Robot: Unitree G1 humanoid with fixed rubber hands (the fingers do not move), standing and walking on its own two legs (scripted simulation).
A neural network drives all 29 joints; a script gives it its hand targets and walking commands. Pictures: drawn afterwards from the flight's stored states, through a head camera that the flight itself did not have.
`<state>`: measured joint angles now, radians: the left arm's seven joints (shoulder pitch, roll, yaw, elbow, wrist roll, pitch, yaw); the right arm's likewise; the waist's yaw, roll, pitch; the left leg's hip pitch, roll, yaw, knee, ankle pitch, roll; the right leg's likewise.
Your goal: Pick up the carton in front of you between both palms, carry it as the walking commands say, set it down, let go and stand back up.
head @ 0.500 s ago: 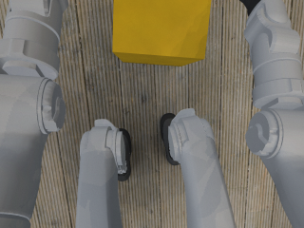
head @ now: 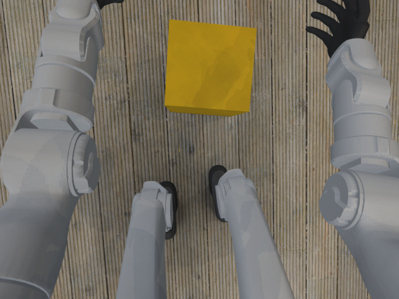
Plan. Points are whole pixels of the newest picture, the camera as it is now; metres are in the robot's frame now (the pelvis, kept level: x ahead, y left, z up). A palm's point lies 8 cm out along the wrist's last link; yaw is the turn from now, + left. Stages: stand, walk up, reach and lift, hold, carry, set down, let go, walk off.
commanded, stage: set down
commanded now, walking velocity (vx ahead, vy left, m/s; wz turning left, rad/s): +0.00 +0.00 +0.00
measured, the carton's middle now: (205, 77) +0.53 -0.08 -0.44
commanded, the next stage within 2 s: let go in 0.18 s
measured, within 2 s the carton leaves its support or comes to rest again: neither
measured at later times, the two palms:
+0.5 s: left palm (28, 29) +0.50 +0.15 +0.01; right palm out of the picture +0.44 -0.26 +0.01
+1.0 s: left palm out of the picture +0.33 +0.20 +0.11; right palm out of the picture +0.27 -0.25 +0.13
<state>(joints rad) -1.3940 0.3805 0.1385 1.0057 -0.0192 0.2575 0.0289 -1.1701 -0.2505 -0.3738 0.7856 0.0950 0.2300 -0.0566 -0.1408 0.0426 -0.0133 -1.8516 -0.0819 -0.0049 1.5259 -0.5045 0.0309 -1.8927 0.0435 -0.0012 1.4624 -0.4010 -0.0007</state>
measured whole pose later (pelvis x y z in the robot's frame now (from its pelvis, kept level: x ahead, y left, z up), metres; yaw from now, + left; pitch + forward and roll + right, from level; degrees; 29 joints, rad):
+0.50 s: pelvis +0.04 -0.02 +0.13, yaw +2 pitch +41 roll +1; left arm -0.88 0.19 0.25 0.77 0.11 0.18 0.08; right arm -0.73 -0.20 -0.29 0.67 -0.07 0.14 0.07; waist -0.09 0.02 -0.06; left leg -1.32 -0.08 -0.05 0.95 -0.33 0.00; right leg -1.37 0.03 0.00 0.93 -0.27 -0.03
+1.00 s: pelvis +0.09 -0.01 +0.20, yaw +0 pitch +14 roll +0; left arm -0.04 0.17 0.12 0.56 0.06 0.01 0.01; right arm 0.09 -0.18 -0.05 0.47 0.04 0.00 0.07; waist -0.07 -0.04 0.01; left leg -0.50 -0.05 -0.05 0.56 -0.30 0.02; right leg -0.56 0.06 0.03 0.54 -0.22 -0.03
